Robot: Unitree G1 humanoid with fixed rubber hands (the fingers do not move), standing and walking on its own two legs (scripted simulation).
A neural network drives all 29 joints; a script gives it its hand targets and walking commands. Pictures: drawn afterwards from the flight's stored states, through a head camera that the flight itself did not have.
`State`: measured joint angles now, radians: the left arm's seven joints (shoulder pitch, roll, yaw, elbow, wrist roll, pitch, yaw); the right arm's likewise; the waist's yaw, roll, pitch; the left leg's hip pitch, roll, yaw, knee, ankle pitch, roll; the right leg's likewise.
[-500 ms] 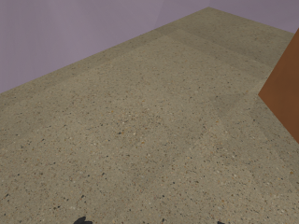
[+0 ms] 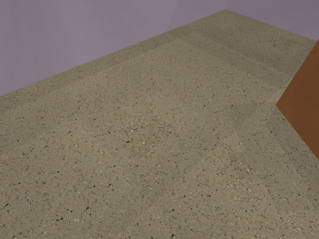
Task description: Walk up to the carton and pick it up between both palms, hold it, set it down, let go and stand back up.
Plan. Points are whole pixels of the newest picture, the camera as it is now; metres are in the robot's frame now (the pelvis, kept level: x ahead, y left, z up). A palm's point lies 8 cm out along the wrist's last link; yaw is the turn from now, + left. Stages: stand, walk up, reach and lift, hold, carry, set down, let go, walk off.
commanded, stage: stand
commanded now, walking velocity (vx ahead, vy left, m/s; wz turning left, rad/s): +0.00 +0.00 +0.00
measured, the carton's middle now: out of the picture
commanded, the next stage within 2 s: walk up in 0.90 s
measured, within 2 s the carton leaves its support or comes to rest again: neither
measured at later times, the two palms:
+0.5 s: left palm out of the picture +0.03 +0.21 -0.14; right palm out of the picture +0.04 -0.22 -0.14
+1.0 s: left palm out of the picture -0.01 +0.20 -0.14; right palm out of the picture -0.01 -0.20 -0.14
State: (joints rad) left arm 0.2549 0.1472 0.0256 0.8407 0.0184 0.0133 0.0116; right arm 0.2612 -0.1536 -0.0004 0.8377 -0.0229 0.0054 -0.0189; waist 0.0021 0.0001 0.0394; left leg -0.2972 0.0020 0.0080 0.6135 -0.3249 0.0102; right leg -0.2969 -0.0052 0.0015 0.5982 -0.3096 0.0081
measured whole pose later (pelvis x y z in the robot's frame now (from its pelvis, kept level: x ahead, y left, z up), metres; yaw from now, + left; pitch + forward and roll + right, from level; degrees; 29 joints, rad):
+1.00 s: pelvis +0.01 +0.00 +0.01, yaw +0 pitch -2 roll +0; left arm 0.28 0.09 0.01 1.17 0.01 0.00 0.04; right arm 0.28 -0.10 -0.01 1.17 -0.01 0.00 -0.04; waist 0.00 0.00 0.05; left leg -0.15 0.00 0.01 0.46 -0.27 0.01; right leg -0.15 -0.01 0.00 0.46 -0.26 0.01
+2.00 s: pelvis +0.25 -0.23 -0.02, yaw -38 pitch -3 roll +0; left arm 0.38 0.27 0.02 0.84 0.06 0.03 -0.07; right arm 0.34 -0.21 0.00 0.72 -0.04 -0.06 -0.04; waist 0.00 -0.05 0.06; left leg -0.40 0.08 0.14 0.75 -0.30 0.03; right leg -0.42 0.05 0.05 1.20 -0.50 0.01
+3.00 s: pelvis +0.53 -0.61 +0.00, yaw -60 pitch -3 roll +0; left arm 0.38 0.27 0.03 0.86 0.06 0.00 -0.04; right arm 0.43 -0.16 0.00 0.81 -0.02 -0.08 -0.01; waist -0.01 -0.05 0.07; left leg -0.20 0.04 0.14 0.57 -0.31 0.03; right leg -0.55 -0.04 0.00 1.12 -0.31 0.03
